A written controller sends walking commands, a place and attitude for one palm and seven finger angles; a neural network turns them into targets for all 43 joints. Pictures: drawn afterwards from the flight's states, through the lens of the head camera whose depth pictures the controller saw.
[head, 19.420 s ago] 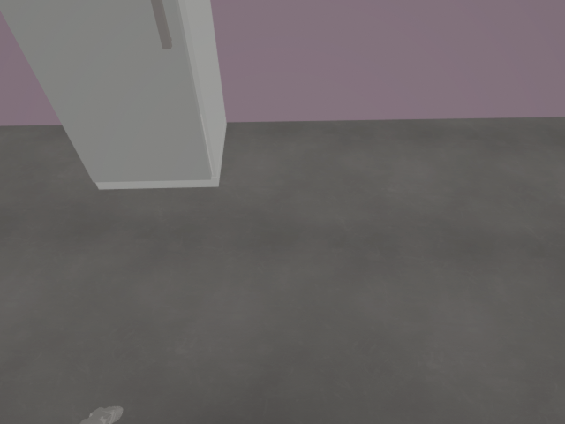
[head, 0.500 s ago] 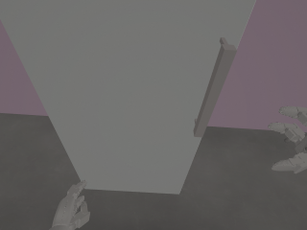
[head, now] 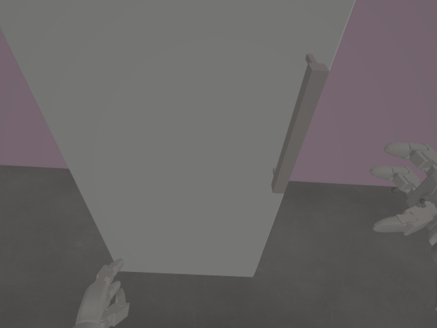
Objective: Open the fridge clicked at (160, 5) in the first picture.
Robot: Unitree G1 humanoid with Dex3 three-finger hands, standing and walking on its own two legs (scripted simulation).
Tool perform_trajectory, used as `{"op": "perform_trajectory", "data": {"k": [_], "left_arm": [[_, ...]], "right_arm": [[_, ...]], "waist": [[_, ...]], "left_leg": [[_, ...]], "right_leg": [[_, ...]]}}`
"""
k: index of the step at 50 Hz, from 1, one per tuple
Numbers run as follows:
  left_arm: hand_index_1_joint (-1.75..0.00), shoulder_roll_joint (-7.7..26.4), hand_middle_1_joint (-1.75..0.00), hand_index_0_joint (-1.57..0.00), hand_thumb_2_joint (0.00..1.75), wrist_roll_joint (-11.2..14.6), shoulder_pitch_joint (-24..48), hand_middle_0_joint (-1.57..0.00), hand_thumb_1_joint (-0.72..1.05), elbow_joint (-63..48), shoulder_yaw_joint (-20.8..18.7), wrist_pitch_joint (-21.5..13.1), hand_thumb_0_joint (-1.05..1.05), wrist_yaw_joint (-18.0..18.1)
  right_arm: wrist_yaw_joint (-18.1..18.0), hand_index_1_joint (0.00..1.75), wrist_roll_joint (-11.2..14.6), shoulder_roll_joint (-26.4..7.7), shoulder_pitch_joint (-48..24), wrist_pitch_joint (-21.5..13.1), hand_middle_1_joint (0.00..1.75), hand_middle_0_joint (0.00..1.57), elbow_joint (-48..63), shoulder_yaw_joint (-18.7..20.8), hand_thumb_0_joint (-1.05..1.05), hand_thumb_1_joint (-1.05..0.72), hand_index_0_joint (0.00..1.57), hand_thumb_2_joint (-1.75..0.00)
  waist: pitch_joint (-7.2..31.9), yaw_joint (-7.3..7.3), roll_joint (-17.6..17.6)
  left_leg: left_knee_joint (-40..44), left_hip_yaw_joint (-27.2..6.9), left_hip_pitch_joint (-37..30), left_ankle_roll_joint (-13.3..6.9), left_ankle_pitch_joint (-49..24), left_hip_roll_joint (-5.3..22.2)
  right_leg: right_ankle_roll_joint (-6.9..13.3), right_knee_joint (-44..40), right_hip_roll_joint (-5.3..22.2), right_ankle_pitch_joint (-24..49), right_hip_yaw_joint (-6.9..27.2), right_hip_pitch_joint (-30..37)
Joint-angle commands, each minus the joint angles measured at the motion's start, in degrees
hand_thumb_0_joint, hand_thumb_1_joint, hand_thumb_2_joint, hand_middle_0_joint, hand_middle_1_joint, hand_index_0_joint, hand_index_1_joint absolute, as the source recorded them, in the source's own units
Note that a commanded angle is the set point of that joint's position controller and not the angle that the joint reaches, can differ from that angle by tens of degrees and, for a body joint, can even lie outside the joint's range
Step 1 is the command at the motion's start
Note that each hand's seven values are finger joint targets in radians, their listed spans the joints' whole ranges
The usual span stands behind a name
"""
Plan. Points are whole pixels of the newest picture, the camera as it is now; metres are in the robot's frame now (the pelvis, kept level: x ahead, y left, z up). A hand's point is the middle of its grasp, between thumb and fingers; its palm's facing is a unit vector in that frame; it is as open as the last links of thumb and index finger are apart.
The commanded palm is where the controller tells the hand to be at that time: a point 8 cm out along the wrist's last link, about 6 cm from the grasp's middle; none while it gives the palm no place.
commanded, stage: move the hooked fingers beside the handle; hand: right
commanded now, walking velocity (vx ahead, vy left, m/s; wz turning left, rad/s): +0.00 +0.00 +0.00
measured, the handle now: (291, 132) +0.47 -0.14 +0.14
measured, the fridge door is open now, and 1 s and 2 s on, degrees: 0 0 0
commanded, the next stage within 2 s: none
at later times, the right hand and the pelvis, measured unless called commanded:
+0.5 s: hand (364, 171) +0.34 -0.24 +0.16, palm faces +0.08 +1.00 -0.03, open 14.0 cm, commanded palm +0.31 -0.28 +0.17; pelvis +0.00 +0.00 +0.00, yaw +1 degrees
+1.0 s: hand (346, 156) +0.38 -0.22 +0.16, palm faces +0.06 +1.00 +0.00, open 14.0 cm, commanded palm +0.35 -0.27 +0.17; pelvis +0.01 +0.00 +0.00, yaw +1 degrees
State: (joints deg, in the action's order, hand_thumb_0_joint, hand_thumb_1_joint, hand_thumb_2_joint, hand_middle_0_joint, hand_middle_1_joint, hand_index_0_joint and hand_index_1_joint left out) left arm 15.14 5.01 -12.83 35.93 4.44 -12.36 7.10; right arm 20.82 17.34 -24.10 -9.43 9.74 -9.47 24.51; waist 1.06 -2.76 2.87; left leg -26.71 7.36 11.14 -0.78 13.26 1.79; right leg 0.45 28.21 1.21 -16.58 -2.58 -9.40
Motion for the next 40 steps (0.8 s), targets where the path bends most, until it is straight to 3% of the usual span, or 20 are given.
{"op": "perform_trajectory", "data": {"k": [1,2,3,4,8,9,10,14,17,20,22,23,24,26,30,32,33,34,37,40], "left_arm": [[-0.30,6.36,-0.30,-0.20,0.90,0.11,6.79,-0.20,0.90,-9.05,-2.70,-3.09,0.00,0.79],[-0.30,6.54,-0.30,-0.20,0.90,0.13,6.76,-0.20,0.90,-8.99,-2.78,-3.03,0.00,0.81],[-0.30,6.25,-0.30,-0.20,0.90,0.10,7.02,-0.20,0.90,-9.23,-2.71,-3.11,0.00,0.69],[-0.30,6.31,-0.30,-0.20,0.90,0.05,6.90,-0.20,0.90,-9.38,-2.77,-2.98,0.00,0.48],[-0.30,6.21,-0.30,-0.20,0.90,0.07,6.84,-0.20,0.90,-9.49,-2.77,-2.99,0.00,0.34],[-0.30,6.32,-0.30,-0.20,0.90,0.01,6.57,-0.20,0.90,-9.49,-2.91,-2.82,0.00,0.15],[-0.30,6.27,-0.30,-0.20,0.90,0.05,6.72,-0.20,0.90,-9.69,-2.92,-2.75,0.00,0.12],[-0.30,6.43,-0.30,-0.20,0.90,0.12,6.20,-0.20,0.90,-9.24,-2.98,-2.41,0.00,-0.01],[-0.30,6.36,-0.30,-0.20,0.90,0.14,6.02,-0.20,0.90,-9.31,-3.17,-2.20,0.00,0.23],[-0.30,6.54,-0.30,-0.20,0.90,-0.03,5.91,-0.20,0.90,-9.04,-3.25,-1.83,0.00,0.26],[-0.30,6.40,-0.30,-0.20,0.90,0.00,5.68,-0.20,0.90,-8.74,-3.24,-1.66,0.00,0.37],[-0.30,6.28,-0.30,-0.20,0.90,-0.02,5.68,-0.20,0.90,-8.67,-3.10,-1.65,0.00,0.39],[-0.30,6.27,-0.30,-0.20,0.90,-0.03,5.57,-0.20,0.90,-8.51,-3.23,-1.55,0.00,0.34],[-0.30,6.13,-0.30,-0.20,0.90,-0.13,5.46,-0.20,0.90,-8.58,-3.18,-1.60,0.00,0.34],[-0.30,6.89,-0.30,-0.20,0.90,-0.04,4.58,-0.20,0.90,-8.15,-3.40,-0.60,0.00,0.10],[-0.30,6.95,-0.30,-0.20,0.90,0.12,4.45,-0.20,0.90,-8.21,-3.48,0.05,0.00,0.09],[-0.30,6.73,-0.30,-0.20,0.90,0.20,4.60,-0.20,0.90,-8.39,-3.46,0.16,0.00,0.09],[-0.30,6.79,-0.30,-0.20,0.90,0.14,4.40,-0.20,0.90,-8.43,-3.54,0.28,0.00,-0.08],[-0.30,6.44,-0.30,-0.20,0.90,0.01,4.43,-0.20,0.90,-8.84,-3.66,0.34,0.00,-0.07],[-0.30,6.32,-0.30,-0.20,0.90,-0.15,4.03,-0.20,0.90,-8.52,-3.57,0.37,0.00,-0.15]], "right_arm": [[-0.98,1.20,0.30,-16.49,-21.41,-3.60,1.20,0.30,9.69,4.28,0.00,0.50,0.30,-0.30],[-1.24,1.20,-0.01,-17.47,-22.50,-3.62,1.20,0.30,9.54,4.85,0.00,0.50,0.30,-0.30],[-1.27,1.20,-0.03,-16.13,-22.58,-3.70,1.20,0.30,9.43,3.92,0.00,0.50,0.30,-0.30],[-1.44,1.20,0.07,-16.45,-21.33,-3.65,1.20,0.30,9.56,4.26,0.00,0.50,0.30,-0.30],[-1.81,1.20,0.29,-15.55,-22.24,-3.99,1.20,0.30,8.33,4.00,0.00,0.50,0.30,-0.30],[-1.86,1.20,0.27,-15.50,-21.32,-4.05,1.20,0.30,8.35,3.90,0.00,0.50,0.30,-0.30],[-1.94,1.20,0.17,-14.93,-21.65,-4.00,1.20,0.30,8.80,3.66,0.00,0.50,0.30,-0.30],[-2.81,1.20,-0.46,-13.22,-23.38,-3.56,1.20,0.30,7.65,1.37,0.00,0.50,0.30,-0.30],[-3.75,1.20,-0.90,-12.51,-25.76,-3.44,1.20,0.30,7.68,0.62,0.00,0.50,0.30,-0.30],[-4.61,1.20,-1.38,-14.80,-28.35,-4.37,1.20,0.30,8.63,1.96,0.00,0.50,0.30,-0.30],[-4.92,1.20,-1.44,-14.51,-29.14,-4.71,1.20,0.30,7.03,1.86,0.00,0.50,0.30,-0.30],[-5.03,1.20,-1.69,-13.75,-30.24,-5.00,1.20,0.30,6.93,0.97,0.00,0.50,0.30,-0.30],[-5.10,1.20,-1.72,-13.37,-30.33,-5.23,1.20,0.30,6.85,0.52,0.00,0.50,0.30,-0.30],[-5.19,1.20,-1.78,-12.56,-30.72,-5.29,1.20,0.30,6.15,-0.03,0.00,0.50,0.30,-0.30],[-4.84,1.20,-1.82,-13.88,-29.11,-4.11,1.20,0.30,1.24,1.08,0.00,0.50,0.30,-0.30],[-4.74,1.20,-2.06,-14.31,-29.21,-3.43,1.20,0.30,-0.61,1.26,0.00,0.50,0.30,-0.30],[-4.71,1.20,-2.10,-12.62,-30.63,-3.33,1.20,0.30,-0.45,-0.47,0.00,0.50,0.30,-0.30],[-4.87,1.20,-2.10,-13.53,-31.60,-3.65,1.20,0.30,0.19,-0.02,0.00,0.50,0.30,-0.30],[-5.22,1.20,-2.39,-13.18,-35.10,-5.36,1.20,0.30,2.84,-0.63,0.00,0.50,0.30,-0.30],[-5.80,1.20,-2.37,-13.27,-36.80,-7.25,1.20,0.30,4.11,-0.82,0.00,0.50,0.30,-0.30]], "waist": [[8.69,1.28,1.49],[8.93,1.26,1.98],[9.21,1.17,2.92],[9.74,0.69,1.12],[10.85,0.71,1.30],[11.08,0.52,-0.81],[11.56,0.47,0.87],[9.21,1.05,0.62],[9.90,1.55,0.38],[12.10,1.43,0.48],[12.00,1.72,-0.27],[11.70,1.88,1.46],[11.98,1.93,0.09],[12.44,1.77,2.04],[12.33,1.69,-2.28],[11.40,1.87,-2.13],[11.39,2.22,-0.67],[11.80,2.05,-1.74],[14.53,2.40,1.64],[16.22,2.62,2.08]], "left_leg": [[4.26,-4.04,-1.87,-0.18,-6.35,-0.80],[4.03,-3.87,-2.20,-0.28,-6.86,-0.75],[3.83,-3.79,-2.15,-0.35,-7.03,-0.66],[3.86,-3.88,-3.20,-0.42,-7.86,-0.77],[3.22,-3.70,-3.31,-0.44,-9.39,-0.77],[3.36,-3.68,-4.04,-0.37,-10.06,-0.87],[3.14,-3.74,-3.87,-0.40,-10.54,-0.83],[3.52,-3.65,-2.04,-0.50,-9.21,-0.91],[3.52,-3.72,-1.32,-0.34,-8.16,-0.85],[3.47,-4.10,-2.89,-0.44,-9.16,-0.78],[3.46,-4.22,-3.11,-0.27,-9.37,-0.78],[3.35,-4.15,-2.54,-0.42,-9.12,-0.79],[3.52,-4.36,-3.13,-0.42,-10.16,-0.83],[3.13,-4.30,-3.15,-0.57,-11.46,-0.69],[2.86,-4.37,-4.21,-0.35,-13.43,-0.64],[2.99,-4.44,-3.49,-0.24,-12.60,-0.59],[2.92,-4.55,-2.73,-0.30,-12.61,-0.55],[2.89,-4.58,-3.47,-0.37,-13.22,-0.53],[2.45,-4.84,-3.66,-0.55,-14.54,-0.64],[2.19,-4.89,-4.33,-0.63,-16.18,-0.80]], "right_leg": [[0.97,-5.03,-0.76,8.89,3.52,0.84],[0.89,-5.10,-0.73,9.56,3.60,0.83],[0.79,-5.16,-0.81,9.68,3.56,1.05],[0.84,-5.04,-0.52,10.65,3.53,0.93],[0.76,-5.04,-0.63,11.50,3.42,1.10],[0.90,-4.94,-0.44,12.33,3.24,0.97],[0.83,-5.10,-0.52,12.64,3.05,1.21],[0.74,-5.22,-0.37,11.53,3.21,0.77],[0.89,-5.38,-0.47,10.48,3.23,1.17],[0.97,-5.33,-0.44,11.63,3.09,1.58],[0.98,-5.21,-0.51,11.41,2.84,1.29],[0.90,-5.30,-0.56,11.28,2.87,1.53],[1.08,-4.97,-0.37,12.20,2.70,1.78],[0.97,-5.02,-0.59,13.09,2.80,2.10],[1.17,-4.69,-0.46,13.61,2.37,0.03],[1.17,-4.62,-0.59,12.68,2.12,-0.77],[1.20,-4.45,-0.64,12.79,2.10,-0.26],[1.19,-4.23,-0.34,13.45,2.22,-0.36],[1.24,-3.84,-0.61,15.08,2.13,1.69],[1.19,-3.60,-0.41,16.86,2.15,2.79]]}}
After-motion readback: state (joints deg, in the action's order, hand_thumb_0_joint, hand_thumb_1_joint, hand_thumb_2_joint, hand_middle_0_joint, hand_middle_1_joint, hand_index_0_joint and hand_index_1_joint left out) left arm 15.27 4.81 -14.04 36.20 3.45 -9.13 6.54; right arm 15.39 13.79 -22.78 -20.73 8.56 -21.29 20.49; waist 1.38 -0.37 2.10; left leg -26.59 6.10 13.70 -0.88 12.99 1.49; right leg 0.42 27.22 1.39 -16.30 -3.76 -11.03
